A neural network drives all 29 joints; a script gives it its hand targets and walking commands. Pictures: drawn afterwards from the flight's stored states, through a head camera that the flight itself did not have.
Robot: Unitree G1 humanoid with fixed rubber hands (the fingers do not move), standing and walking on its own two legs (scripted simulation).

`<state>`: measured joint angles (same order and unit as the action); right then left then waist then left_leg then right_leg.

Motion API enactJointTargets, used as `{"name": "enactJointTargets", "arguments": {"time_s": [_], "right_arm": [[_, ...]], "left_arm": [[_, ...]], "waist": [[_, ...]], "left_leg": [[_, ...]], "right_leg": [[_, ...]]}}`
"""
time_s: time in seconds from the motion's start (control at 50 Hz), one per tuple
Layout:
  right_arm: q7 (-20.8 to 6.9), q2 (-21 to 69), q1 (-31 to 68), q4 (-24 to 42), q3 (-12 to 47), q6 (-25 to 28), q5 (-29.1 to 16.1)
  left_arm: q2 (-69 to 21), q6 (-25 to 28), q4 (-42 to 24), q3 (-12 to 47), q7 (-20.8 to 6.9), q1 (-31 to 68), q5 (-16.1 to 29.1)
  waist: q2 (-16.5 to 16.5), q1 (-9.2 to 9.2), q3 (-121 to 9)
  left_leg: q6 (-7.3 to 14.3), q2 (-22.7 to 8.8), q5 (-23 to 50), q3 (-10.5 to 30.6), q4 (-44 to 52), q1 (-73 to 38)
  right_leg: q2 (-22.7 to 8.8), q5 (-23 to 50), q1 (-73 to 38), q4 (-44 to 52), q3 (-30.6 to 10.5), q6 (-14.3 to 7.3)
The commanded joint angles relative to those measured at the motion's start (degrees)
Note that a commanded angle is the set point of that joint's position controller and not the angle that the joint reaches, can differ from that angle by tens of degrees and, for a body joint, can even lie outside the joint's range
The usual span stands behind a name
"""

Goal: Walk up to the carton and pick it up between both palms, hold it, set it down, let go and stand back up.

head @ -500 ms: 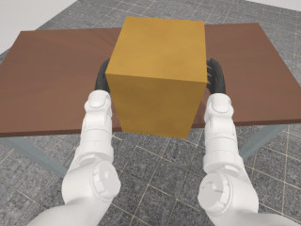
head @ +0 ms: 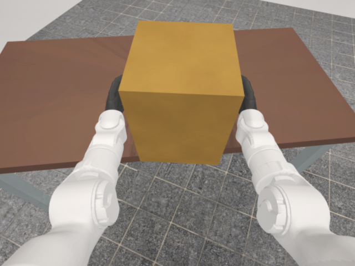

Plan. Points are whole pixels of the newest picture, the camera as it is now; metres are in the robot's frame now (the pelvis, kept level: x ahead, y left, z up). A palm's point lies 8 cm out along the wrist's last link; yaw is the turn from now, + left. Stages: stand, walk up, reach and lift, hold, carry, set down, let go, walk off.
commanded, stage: set down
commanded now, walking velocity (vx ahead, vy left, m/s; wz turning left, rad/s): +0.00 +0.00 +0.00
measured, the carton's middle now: (181, 98) +0.47 +0.00 +0.09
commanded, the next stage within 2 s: none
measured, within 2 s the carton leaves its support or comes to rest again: neither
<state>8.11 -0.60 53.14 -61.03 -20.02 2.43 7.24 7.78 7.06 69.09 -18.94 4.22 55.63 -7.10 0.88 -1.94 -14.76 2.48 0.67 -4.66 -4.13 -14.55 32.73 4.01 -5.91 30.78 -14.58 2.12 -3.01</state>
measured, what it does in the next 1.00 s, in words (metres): stands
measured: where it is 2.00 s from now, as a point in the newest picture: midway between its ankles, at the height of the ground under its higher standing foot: outside the picture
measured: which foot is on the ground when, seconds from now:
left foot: down 0.00-1.00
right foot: down 0.00-1.00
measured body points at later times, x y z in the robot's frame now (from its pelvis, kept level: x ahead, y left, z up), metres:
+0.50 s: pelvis -0.03 +0.01 -0.01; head +0.04 +0.02 +0.44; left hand +0.47 +0.19 +0.14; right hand +0.46 -0.19 +0.13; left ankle -0.01 +0.09 -0.74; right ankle -0.03 -0.07 -0.74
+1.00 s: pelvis -0.03 +0.00 +0.00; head +0.02 +0.02 +0.45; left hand +0.47 +0.21 +0.21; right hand +0.45 -0.20 +0.21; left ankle -0.01 +0.09 -0.74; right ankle -0.03 -0.07 -0.74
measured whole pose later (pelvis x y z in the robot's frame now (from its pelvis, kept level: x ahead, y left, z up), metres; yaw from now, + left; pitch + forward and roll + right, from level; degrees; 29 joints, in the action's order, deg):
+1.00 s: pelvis -0.03 +0.00 +0.00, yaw +1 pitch +16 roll -1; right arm 8.2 -18.4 68.1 -60.3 -2.8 -20.4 -17.4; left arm 24.8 -17.3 60.5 3.4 4.2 68.6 20.0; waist 0.1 -3.8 -11.5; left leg 2.0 0.0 -6.2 -2.4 -20.9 30.6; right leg 4.6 -6.0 25.8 -15.9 3.9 -4.0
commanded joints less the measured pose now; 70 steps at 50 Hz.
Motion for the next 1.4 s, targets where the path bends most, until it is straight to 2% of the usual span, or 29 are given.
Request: {"name": "enactJointTargets", "arguments": {"time_s": [0.0,0.08,0.16,0.24,0.34,0.44,0.66,0.84,0.98,1.18,1.28,1.38], "right_arm": [[0.8,-9.9,31.8,8.6,4.0,3.9,-4.2],[0.9,-15.6,32.9,8.3,6.6,2.8,-8.8],[0.6,-18.6,35.0,8.3,10.8,1.1,-13.7],[-0.3,-21.9,37.5,7.3,13.6,-0.7,-18.0],[-1.3,-24.1,41.5,7.3,16.4,-3.2,-21.5],[-1.9,-25.6,44.3,7.5,16.7,-5.9,-22.5],[-0.5,-27.7,48.4,9.3,15.1,-13.7,-22.4],[0.2,-28.8,49.6,11.4,14.9,-18.5,-23.6],[0.2,-28.0,46.3,14.1,16.0,-20.1,-24.7],[0.5,-25.8,32.8,25.2,16.0,-20.1,-24.2],[0.8,-24.6,25.3,32.3,15.1,-19.1,-22.8],[0.9,-23.6,21.0,38.8,13.8,-18.5,-21.6]], "left_arm": [[9.8,2.7,-11.3,4.3,1.4,32.7,3.8],[11.5,-0.4,-11.8,7.9,2.0,32.8,8.3],[13.0,-2.2,-12.7,12.2,1.9,34.3,13.5],[14.3,-4.0,-14.2,16.6,2.0,36.5,18.3],[16.7,-5.9,-14.7,20.0,1.9,39.8,22.9],[19.2,-8.1,-15.9,21.1,1.9,42.6,24.6],[23.9,-15.7,-17.0,20.8,1.7,46.8,26.0],[25.7,-20.4,-18.7,21.4,0.9,47.2,27.7],[26.5,-21.8,-21.2,19.2,-0.5,43.1,26.3],[24.3,-23.6,-33.5,13.0,-2.6,29.8,20.2],[22.0,-24.3,-41.6,11.0,-3.3,22.2,17.6],[20.7,-24.7,-48.9,10.6,-3.1,17.5,17.0]], "waist": [[-4.8,1.05,-47.3],[-5.7,0.78,-48.3],[-4.4,0.22,-47.6],[-5.3,-0.28,-46.2],[-3.8,-0.12,-44.3],[-3.8,0.01,-44.5],[-4.0,-1.36,-40.8],[-5.2,-2.66,-37.3],[-4.6,-1.92,-35.5],[-3.8,-0.96,-33.4],[-3.6,-0.97,-31.1],[-3.4,-1.0,-28.8]], "left_leg": [[0.2,-2.2,25.7,4.7,-7.2,-21.4],[-2.2,-3.4,33.4,5.2,-12.3,-31.1],[-2.5,-3.8,32.3,5.5,-13.2,-29.5],[-3.4,-4.9,33.1,6.5,-14.7,-36.0],[-3.1,-5.0,27.4,6.9,-14.2,-34.1],[-2.4,-4.8,22.9,6.9,-13.2,-32.3],[-1.1,-3.9,15.3,6.3,-11.0,-27.9],[-1.5,-3.5,15.9,6.5,-10.2,-28.8],[-1.2,-3.0,18.8,6.7,-9.0,-29.0],[-0.5,-2.2,22.2,6.7,-6.9,-29.8],[-0.3,-1.8,20.9,6.7,-6.5,-29.9],[0.0,-1.6,16.7,6.3,-6.2,-28.2]], "right_leg": [[-3.0,43.2,-21.5,-9.0,-2.3,4.7],[-2.1,37.5,-11.5,-5.6,-1.1,3.8],[-2.4,35.8,-11.4,-5.9,-1.0,4.4],[-2.1,27.9,-3.6,-4.0,-0.2,4.5],[-2.4,22.8,-3.0,-3.7,-0.1,5.0],[-2.7,20.1,-4.9,-4.0,-0.2,5.3],[-3.6,17.9,-11.6,-4.2,-0.9,4.8],[-3.8,19.3,-14.1,-3.7,-1.4,3.9],[-3.9,24.2,-19.1,-3.2,-2.1,3.5],[-3.9,32.0,-28.1,-3.2,-3.5,2.6],[-3.6,31.8,-29.4,-3.7,-3.7,2.3],[-3.3,27.9,-28.8,-4.4,-3.7,2.2]]}}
